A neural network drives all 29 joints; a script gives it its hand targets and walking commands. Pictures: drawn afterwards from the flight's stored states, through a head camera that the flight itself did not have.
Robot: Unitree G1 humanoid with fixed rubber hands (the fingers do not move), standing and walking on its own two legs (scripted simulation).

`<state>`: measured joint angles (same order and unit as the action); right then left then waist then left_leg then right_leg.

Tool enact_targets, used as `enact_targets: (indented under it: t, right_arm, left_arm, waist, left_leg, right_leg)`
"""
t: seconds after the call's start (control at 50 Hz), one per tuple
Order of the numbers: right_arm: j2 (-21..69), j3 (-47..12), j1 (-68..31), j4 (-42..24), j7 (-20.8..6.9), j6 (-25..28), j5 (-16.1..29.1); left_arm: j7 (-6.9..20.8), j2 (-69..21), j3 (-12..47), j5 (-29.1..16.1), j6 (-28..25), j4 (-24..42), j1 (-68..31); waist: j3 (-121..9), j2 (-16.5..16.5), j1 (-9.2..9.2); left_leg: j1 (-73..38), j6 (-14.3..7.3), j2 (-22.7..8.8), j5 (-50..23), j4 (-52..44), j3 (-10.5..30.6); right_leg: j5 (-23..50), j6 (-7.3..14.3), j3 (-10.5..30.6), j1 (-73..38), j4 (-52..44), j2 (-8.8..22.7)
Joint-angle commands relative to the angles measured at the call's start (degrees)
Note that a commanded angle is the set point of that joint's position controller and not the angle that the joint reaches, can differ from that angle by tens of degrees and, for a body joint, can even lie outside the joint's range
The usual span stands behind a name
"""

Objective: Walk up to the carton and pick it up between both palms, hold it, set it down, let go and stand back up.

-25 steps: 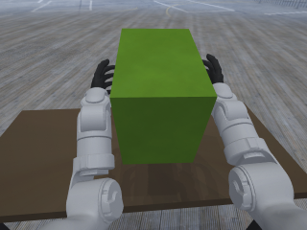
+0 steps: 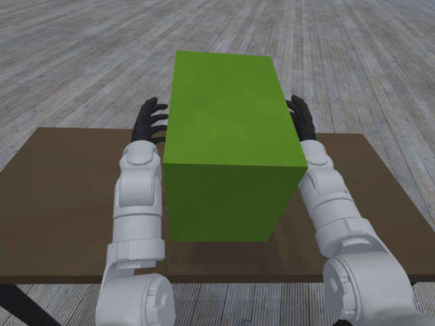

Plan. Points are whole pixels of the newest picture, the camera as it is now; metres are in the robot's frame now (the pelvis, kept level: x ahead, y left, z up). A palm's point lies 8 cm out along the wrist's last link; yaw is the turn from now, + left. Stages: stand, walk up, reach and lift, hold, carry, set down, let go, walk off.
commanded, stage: set down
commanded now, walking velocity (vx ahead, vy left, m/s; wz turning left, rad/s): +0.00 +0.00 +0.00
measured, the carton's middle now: (221, 147) +0.43 +0.04 +0.15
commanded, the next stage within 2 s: none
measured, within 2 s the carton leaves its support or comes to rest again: rests again in 1.56 s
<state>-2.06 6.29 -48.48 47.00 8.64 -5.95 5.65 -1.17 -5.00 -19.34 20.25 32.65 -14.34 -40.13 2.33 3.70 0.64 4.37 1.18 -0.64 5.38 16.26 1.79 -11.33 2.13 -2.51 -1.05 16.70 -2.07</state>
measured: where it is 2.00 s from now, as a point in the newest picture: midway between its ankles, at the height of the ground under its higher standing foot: outside the picture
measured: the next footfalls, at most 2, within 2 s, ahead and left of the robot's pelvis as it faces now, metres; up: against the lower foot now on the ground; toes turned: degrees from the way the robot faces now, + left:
none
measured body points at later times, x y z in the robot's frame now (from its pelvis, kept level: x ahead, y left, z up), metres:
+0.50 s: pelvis +0.00 -0.01 +0.00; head -0.01 +0.02 +0.45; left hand +0.38 +0.18 +0.15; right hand +0.43 -0.10 +0.16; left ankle +0.05 +0.13 -0.75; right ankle -0.01 -0.09 -0.75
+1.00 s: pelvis +0.01 -0.02 +0.00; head +0.02 -0.01 +0.45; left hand +0.38 +0.18 +0.12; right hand +0.45 -0.10 +0.13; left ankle +0.05 +0.13 -0.75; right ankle -0.01 -0.09 -0.75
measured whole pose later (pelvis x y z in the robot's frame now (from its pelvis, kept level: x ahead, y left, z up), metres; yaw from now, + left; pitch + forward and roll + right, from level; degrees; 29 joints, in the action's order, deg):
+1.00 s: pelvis +0.01 -0.02 +0.00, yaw -2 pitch +2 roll +0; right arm -3.1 7.3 -50.3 58.0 3.9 1.1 0.9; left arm -4.8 -10.5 -24.3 19.6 24.1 -18.5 -34.9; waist -0.3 1.6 7.0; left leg 12.3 2.5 -2.8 3.9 14.5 -0.7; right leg -10.2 3.7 -3.3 8.3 16.4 -3.1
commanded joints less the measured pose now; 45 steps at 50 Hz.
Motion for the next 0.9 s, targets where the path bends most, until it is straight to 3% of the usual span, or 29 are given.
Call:
enact_targets:
  t: [0.0,0.22,0.26,0.34,0.4,0.48,0.56,0.62,0.7,0.74,0.88]
  right_arm:
    - [27.0,-14.8,-42.7,-13.0,-6.1,4.9,0.4]
    - [26.1,-10.7,-41.3,-8.5,-8.1,7.2,-2.0]
    - [26.2,-10.8,-41.5,-8.7,-8.6,8.0,-1.9]
    - [25.7,-10.9,-41.8,-8.4,-9.2,8.7,-2.4]
    - [26.1,-10.3,-41.5,-6.3,-9.6,8.4,-3.7]
    - [27.1,-11.4,-43.1,-7.9,-10.2,9.6,-3.7]
    - [27.2,-12.1,-41.3,-5.3,-9.9,9.8,-3.2]
    - [26.6,-11.3,-39.6,-2.6,-10.3,9.4,-3.4]
    - [27.1,-12.4,-39.7,-3.5,-10.3,10.1,-2.8]
    - [26.8,-12.1,-39.0,-2.6,-10.1,10.0,-3.2]
    - [27.8,-11.5,-38.8,-1.9,-10.3,10.2,-4.9]
  left_arm:
    - [7.8,-26.4,21.4,-4.9,-2.6,4.0,-34.7]
    - [6.2,-27.7,23.1,-5.3,-5.0,5.2,-36.6]
    - [5.2,-28.8,24.5,-5.8,-5.9,6.4,-36.7]
    - [4.0,-29.1,24.6,-6.3,-7.0,5.5,-35.9]
    - [3.8,-28.4,22.1,-5.6,-7.3,3.1,-35.2]
    - [3.5,-29.3,22.2,-6.3,-8.7,4.2,-35.8]
    - [2.8,-29.1,21.1,-5.4,-9.7,4.4,-35.0]
    - [2.7,-28.7,19.6,-4.4,-9.6,3.6,-33.8]
    - [2.0,-29.7,21.1,-5.7,-10.7,5.6,-34.5]
    - [2.0,-29.5,20.6,-5.3,-10.7,4.7,-33.4]
    - [2.0,-29.1,17.5,-4.7,-12.2,2.7,-33.6]
  waist:
    - [-26.1,-3.0,1.03]
    - [-27.2,-5.4,0.85]
    - [-30.3,-6.6,1.07]
    - [-31.5,-5.5,1.68]
    - [-28.9,-3.2,3.05]
    - [-34.4,-3.5,4.40]
    - [-34.9,-4.1,4.74]
    - [-31.7,-3.7,5.26]
    - [-36.0,-4.3,5.21]
    - [-34.3,-4.1,4.93]
    - [-34.2,-1.7,6.44]
  left_leg:
    - [-15.4,-1.3,1.1,-13.8,1.6,-5.0]
    - [-16.8,0.1,0.4,-15.2,2.1,-5.1]
    - [-19.5,0.7,0.0,-19.1,3.3,-4.9]
    - [-19.2,0.5,-0.1,-19.5,3.5,-4.9]
    - [-16.0,-0.8,0.0,-15.2,1.8,-5.5]
    - [-15.5,-0.5,0.1,-18.7,2.6,-5.8]
    - [-14.8,-0.4,0.1,-20.8,3.3,-5.8]
    - [-13.7,-0.5,0.0,-18.7,2.2,-6.1]
    - [-15.2,0.2,-0.1,-23.7,3.8,-6.0]
    - [-14.2,0.1,0.0,-22.3,3.5,-6.0]
    - [-9.9,-0.6,0.2,-18.8,2.0,-6.5]
  right_leg:
    - [11.7,-5.6,-3.4,0.6,-2.1,0.6]
    - [8.0,-4.4,-4.2,5.1,-3.0,0.3]
    - [9.2,-3.8,-4.5,6.3,-2.9,-0.1]
    - [8.7,-3.8,-4.5,7.4,-3.2,-0.2]
    - [6.5,-4.3,-3.7,7.1,-3.8,0.4]
    - [11.8,-4.4,-3.5,5.3,-2.4,0.5]
    - [15.9,-4.6,-2.9,4.5,-1.7,0.9]
    - [12.9,-4.6,-2.8,5.7,-2.2,0.8]
    - [17.2,-4.3,-2.8,6.1,-1.6,0.5]
    - [17.6,-4.6,-2.7,6.2,-1.5,0.7]
    - [18.5,-5.5,-2.2,4.8,-0.9,1.5]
